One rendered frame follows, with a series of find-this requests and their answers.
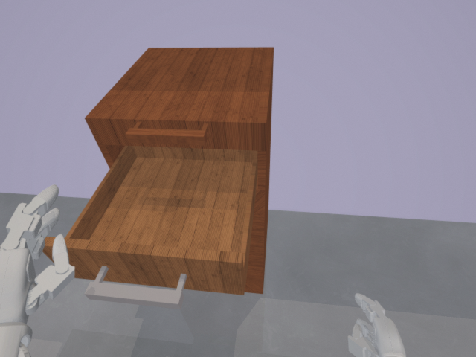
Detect drawer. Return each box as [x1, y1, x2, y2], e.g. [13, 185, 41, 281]
[42, 146, 258, 295]

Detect robot left hand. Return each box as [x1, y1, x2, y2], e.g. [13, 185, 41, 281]
[0, 184, 75, 324]

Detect robot right hand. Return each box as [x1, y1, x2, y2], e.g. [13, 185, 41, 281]
[348, 293, 406, 357]

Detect handle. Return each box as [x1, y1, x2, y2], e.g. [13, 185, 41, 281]
[84, 266, 187, 309]
[126, 128, 207, 146]

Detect left robot forearm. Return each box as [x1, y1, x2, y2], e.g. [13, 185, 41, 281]
[0, 322, 33, 357]

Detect cabinet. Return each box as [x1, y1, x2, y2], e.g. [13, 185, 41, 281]
[85, 47, 274, 294]

